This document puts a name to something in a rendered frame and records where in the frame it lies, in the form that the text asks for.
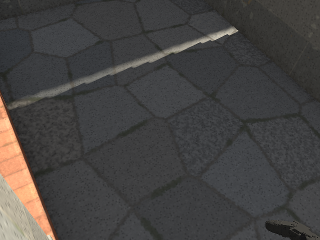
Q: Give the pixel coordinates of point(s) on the right robot hand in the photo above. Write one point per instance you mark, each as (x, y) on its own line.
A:
(293, 230)

